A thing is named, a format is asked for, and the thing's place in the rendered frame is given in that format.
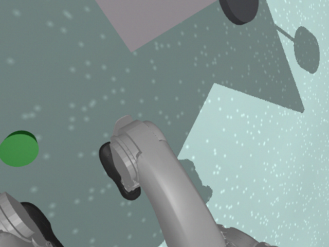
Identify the right robot foot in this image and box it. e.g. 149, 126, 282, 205
99, 142, 141, 201

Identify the right robot hand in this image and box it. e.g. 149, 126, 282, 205
217, 224, 259, 247

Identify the left robot foot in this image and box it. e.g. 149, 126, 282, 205
21, 202, 64, 247

